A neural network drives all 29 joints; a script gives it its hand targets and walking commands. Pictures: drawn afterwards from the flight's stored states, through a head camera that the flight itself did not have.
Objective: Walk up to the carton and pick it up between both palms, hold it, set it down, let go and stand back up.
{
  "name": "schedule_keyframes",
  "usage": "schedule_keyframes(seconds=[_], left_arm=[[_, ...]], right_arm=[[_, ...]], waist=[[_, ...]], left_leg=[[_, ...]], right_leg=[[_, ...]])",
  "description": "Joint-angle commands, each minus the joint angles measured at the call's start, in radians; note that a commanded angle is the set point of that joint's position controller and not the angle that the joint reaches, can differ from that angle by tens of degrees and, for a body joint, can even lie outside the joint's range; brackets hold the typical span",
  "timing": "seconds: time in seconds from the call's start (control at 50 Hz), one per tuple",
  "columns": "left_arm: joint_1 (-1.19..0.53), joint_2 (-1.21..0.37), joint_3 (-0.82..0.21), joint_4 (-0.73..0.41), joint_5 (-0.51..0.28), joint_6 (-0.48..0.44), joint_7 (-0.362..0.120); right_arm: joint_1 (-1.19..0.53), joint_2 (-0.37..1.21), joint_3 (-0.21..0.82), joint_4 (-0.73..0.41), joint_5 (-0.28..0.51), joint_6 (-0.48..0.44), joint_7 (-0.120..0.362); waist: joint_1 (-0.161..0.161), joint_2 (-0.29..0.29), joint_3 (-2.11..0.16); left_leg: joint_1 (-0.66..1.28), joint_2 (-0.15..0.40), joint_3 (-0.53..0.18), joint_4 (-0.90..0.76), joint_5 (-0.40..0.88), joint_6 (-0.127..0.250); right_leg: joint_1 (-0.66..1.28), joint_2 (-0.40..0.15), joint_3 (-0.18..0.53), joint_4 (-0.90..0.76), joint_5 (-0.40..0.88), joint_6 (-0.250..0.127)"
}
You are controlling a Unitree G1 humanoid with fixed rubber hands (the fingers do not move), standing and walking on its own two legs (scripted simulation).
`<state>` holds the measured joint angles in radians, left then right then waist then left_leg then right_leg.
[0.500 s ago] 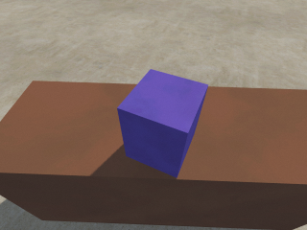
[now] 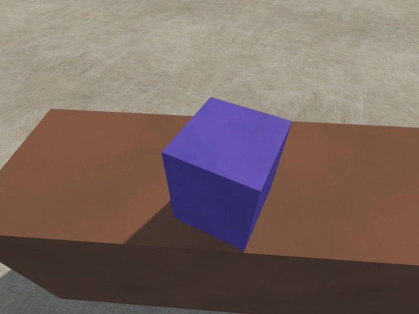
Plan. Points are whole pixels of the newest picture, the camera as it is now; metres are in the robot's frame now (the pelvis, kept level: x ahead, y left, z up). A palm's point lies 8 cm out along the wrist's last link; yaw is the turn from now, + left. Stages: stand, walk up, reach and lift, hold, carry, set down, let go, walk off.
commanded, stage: walk up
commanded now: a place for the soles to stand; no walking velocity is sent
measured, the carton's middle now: (227, 173) +0.44 -0.03 +0.00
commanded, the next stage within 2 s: reach and lift in 0.24 s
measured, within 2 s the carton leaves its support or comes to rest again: neither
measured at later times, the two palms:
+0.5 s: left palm (103, 302) +0.19 +0.22 -0.10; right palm out of the picture +0.11 -0.28 -0.11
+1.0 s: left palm out of the picture +0.13 +0.25 -0.09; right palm out of the picture +0.07 -0.21 -0.09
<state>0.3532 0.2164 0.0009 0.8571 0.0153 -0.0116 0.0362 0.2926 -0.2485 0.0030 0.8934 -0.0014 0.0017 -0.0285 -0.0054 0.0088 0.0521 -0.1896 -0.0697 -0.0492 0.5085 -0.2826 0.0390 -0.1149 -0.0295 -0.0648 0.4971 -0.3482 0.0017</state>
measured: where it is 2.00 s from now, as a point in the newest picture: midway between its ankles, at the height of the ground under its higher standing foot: outside the picture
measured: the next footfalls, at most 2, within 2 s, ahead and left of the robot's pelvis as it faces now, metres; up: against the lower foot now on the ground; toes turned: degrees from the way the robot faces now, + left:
none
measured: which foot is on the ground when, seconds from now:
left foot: down 0.00-1.00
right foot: down 0.00-1.00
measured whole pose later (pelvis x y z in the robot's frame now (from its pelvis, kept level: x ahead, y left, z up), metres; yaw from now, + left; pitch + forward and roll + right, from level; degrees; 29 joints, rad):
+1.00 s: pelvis -0.05 -0.01 -0.01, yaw -5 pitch -6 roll +0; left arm 0.14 0.34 0.09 0.48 0.00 0.33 -0.11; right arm 0.24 -0.07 0.05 0.53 0.00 -0.02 -0.14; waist 0.00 -0.03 0.17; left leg -0.21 0.00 0.03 0.58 -0.27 0.01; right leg -0.17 0.03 0.01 0.57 -0.30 -0.02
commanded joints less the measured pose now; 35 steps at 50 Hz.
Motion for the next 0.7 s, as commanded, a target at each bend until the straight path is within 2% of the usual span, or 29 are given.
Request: schedule_keyframes(seconds=[0.0,0.02,0.08,0.1,0.16,0.2,0.22,0.24,0.26,0.28,0.3,0.32,0.34,0.36,0.38,0.4,0.42,0.44,0.46,0.5,0.54,0.56,0.62,0.68], left_arm=[[0.075,0.154,0.039,-0.051,-0.002,-0.010,0.002],[0.088,0.141,0.037,-0.049,-0.001,-0.011,0.005],[0.081,0.156,0.040,-0.050,-0.001,-0.009,0.005],[0.077,0.155,0.041,-0.051,0.000,-0.009,0.005],[0.070,0.155,0.038,-0.054,0.002,-0.006,0.004],[0.065,0.172,0.043,-0.061,-0.002,-0.007,0.003],[0.081,0.162,0.043,-0.061,-0.001,-0.009,0.001],[-0.753,0.332,0.055,-0.283,0.003,0.169,-0.002],[-0.658,0.248,-0.013,-0.272,-0.051,0.279,0.017],[-0.610,0.199,-0.032,-0.321,-0.076,0.349,0.012],[-0.543,0.191,-0.028,-0.385,-0.075,0.405,0.005],[-0.482,0.182,-0.022,-0.439,-0.052,0.443,0.005],[-0.411,0.186,0.015,-0.483,-0.022,0.484,0.002],[-0.295,0.175,0.044,-0.513,0.011,0.522,-0.009],[-0.217,0.166,0.078,-0.512,0.047,0.557,-0.022],[-0.177,0.170,0.100,-0.522,0.074,0.587,-0.039],[-0.135,0.152,0.109,-0.506,0.088,0.607,-0.057],[-0.120,0.156,0.134,-0.481,0.099,0.621,-0.077],[-0.123,0.150,0.142,-0.453,0.106,0.626,-0.089],[-0.178,0.178,0.175,-0.434,0.114,0.613,-0.102],[-0.273,0.208,0.193,-0.443,0.107,0.567,-0.100],[-0.314,0.225,0.214,-0.435,0.119,0.540,-0.097],[-0.413,0.263,0.224,-0.454,0.102,0.462,-0.096],[-0.435,0.285,0.203,-0.461,0.056,0.410,-0.112]], right_arm=[[0.066,-0.128,-0.033,-0.043,-0.001,-0.014,-0.005],[0.058,-0.125,-0.032,-0.049,0.000,-0.012,-0.004],[0.060,-0.124,-0.033,-0.048,-0.003,-0.010,-0.004],[0.057,-0.135,-0.037,-0.057,0.001,-0.011,-0.008],[0.058,-0.130,-0.037,-0.051,0.001,-0.011,-0.004],[0.063,-0.140,-0.041,-0.056,0.001,-0.011,-0.005],[0.065,-0.148,-0.043,-0.056,0.002,-0.011,-0.004],[-0.617,-0.062,-0.112,-0.015,-0.106,-0.108,0.021],[-0.476,-0.081,-0.127,0.018,-0.136,-0.089,0.048],[-0.414,-0.114,-0.139,-0.001,-0.131,-0.061,0.068],[-0.351,-0.132,-0.139,-0.021,-0.090,-0.039,0.079],[-0.285,-0.158,-0.123,-0.023,-0.055,-0.031,0.079],[-0.226,-0.174,-0.115,-0.007,-0.019,-0.035,0.074],[-0.173,-0.192,-0.092,-0.006,0.028,-0.037,0.071],[-0.156,-0.211,-0.069,0.009,0.054,-0.037,0.069],[-0.148,-0.231,-0.058,-0.019,0.071,-0.031,0.065],[-0.146,-0.242,-0.051,-0.044,0.077,-0.022,0.058],[-0.166,-0.217,-0.035,-0.101,0.093,-0.011,0.043],[-0.188,-0.197,-0.005,-0.141,0.092,0.006,0.029],[-0.242,-0.138,0.007,-0.245,0.087,0.032,0.010],[-0.270,-0.080,0.018,-0.340,0.065,0.037,0.003],[-0.272,-0.046,0.017,-0.349,0.053,0.038,-0.001],[-0.255,0.015,0.019,-0.407,0.038,0.022,-0.019],[-0.218,0.046,0.021,-0.418,0.033,0.005,-0.051]], waist=[[0.004,-0.028,0.008],[0.005,-0.008,0.005],[0.004,-0.026,0.008],[0.004,-0.024,0.017],[0.005,-0.019,0.025],[0.001,0.005,0.010],[0.009,-0.003,-0.001],[-0.007,-0.046,-0.012],[-0.027,-0.050,0.019],[-0.046,-0.071,-0.091],[-0.057,-0.063,-0.197],[-0.056,-0.031,-0.277],[-0.059,0.031,-0.326],[-0.037,0.072,-0.364],[-0.024,0.091,-0.350],[-0.025,0.079,-0.285],[-0.020,0.031,-0.241],[-0.001,-0.015,-0.167],[0.013,-0.046,-0.111],[0.043,-0.079,-0.022],[0.053,-0.073,0.019],[0.065,-0.060,0.016],[0.049,-0.018,-0.060],[0.014,0.003,-0.149]], left_leg=[[-0.020,0.138,-0.134,-0.070,0.356,0.000],[-0.011,0.134,-0.116,-0.063,0.333,0.004],[-0.014,0.131,-0.127,-0.068,0.341,-0.002],[-0.024,0.138,-0.148,-0.079,0.359,-0.010],[-0.038,0.132,-0.142,-0.084,0.320,0.003],[-0.028,0.130,-0.150,-0.084,0.352,-0.008],[-0.012,0.134,-0.149,-0.076,0.338,0.001],[-0.140,0.156,0.016,0.134,0.140,-0.062],[-0.201,0.135,0.077,0.118,-0.008,-0.079],[-0.219,0.124,0.085,0.151,0.015,-0.069],[-0.162,0.128,0.084,0.177,0.144,-0.083],[-0.052,0.129,0.077,0.202,0.332,-0.108],[0.071,0.135,0.058,0.226,0.509,-0.133],[0.181,0.137,0.042,0.236,0.637,-0.154],[0.236,0.141,0.018,0.221,0.676,-0.164],[0.240,0.131,0.010,0.186,0.661,-0.160],[0.242,0.115,0.016,0.156,0.609,-0.142],[0.193,0.088,0.034,0.118,0.481,-0.112],[0.144,0.068,0.068,0.075,0.355,-0.090],[0.039,0.059,0.096,0.016,0.201,-0.056],[-0.009,0.056,0.123,-0.001,0.106,-0.041],[-0.018,0.063,0.124,0.003,0.069,-0.035],[-0.003,0.065,0.131,0.029,0.029,-0.033],[0.050,0.067,0.127,0.060,0.048,-0.036]], right_leg=[[-0.017,-0.104,0.088,-0.083,0.285,-0.042],[-0.015,-0.111,0.096,-0.092,0.283,-0.044],[-0.013,-0.113,0.086,-0.089,0.279,-0.049],[-0.015,-0.110,0.092,-0.083,0.265,-0.048],[-0.006,-0.111,0.078,-0.086,0.234,-0.044],[-0.005,-0.107,0.076,-0.084,0.245,-0.040],[-0.005,-0.111,0.077,-0.087,0.240,-0.041],[-0.402,-0.018,0.022,0.119,-0.065,-0.069],[-0.438,-0.019,0.026,0.135,-0.111,-0.086],[-0.383,-0.025,0.018,0.166,-0.036,-0.075],[-0.334,-0.013,0.019,0.188,0.066,-0.048],[-0.313,0.002,0.012,0.190,0.192,-0.038],[-0.323,0.011,0.014,0.190,0.307,-0.027],[-0.306,0.023,0.014,0.165,0.390,-0.030],[-0.281,0.034,0.015,0.138,0.427,-0.029],[-0.249,0.046,0.013,0.112,0.455,-0.022],[-0.213,0.054,0.012,0.086,0.485,-0.023],[-0.177,0.046,0.025,0.050,0.502,-0.020],[-0.131,0.034,0.037,0.029,0.503,-0.013],[-0.093,0.020,0.060,-0.006,0.411,0.002],[-0.116,0.009,0.076,-0.033,0.302,0.005],[-0.134,-0.002,0.095,-0.033,0.264,0.004],[-0.178,-0.020,0.123,-0.029,0.192,0.008],[-0.213,-0.043,0.150,-0.024,0.246,0.013]])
